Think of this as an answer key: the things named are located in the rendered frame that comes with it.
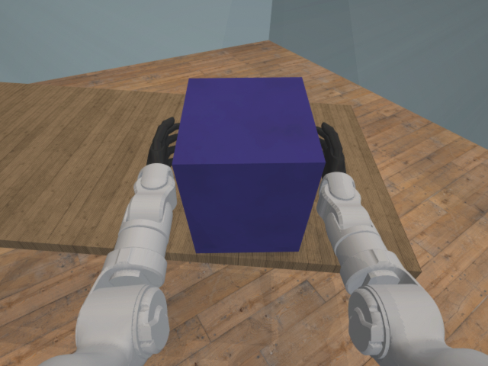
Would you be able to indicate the robot left hand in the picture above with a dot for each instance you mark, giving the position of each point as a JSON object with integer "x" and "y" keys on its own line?
{"x": 160, "y": 151}

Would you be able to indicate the left robot upper arm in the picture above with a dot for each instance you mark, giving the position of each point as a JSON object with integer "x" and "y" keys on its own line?
{"x": 119, "y": 326}

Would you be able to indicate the right robot upper arm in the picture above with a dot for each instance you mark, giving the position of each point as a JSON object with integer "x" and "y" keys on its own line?
{"x": 400, "y": 325}

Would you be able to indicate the left robot forearm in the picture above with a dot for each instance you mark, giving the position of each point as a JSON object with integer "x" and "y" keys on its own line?
{"x": 139, "y": 253}

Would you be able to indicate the robot right hand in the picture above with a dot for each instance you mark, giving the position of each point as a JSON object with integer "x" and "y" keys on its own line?
{"x": 332, "y": 149}

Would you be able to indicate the right robot forearm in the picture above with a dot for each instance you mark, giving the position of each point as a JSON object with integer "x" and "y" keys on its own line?
{"x": 363, "y": 257}

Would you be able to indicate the table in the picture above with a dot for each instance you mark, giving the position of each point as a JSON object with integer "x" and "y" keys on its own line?
{"x": 70, "y": 156}

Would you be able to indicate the carton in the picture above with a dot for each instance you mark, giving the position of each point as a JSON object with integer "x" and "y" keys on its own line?
{"x": 248, "y": 163}

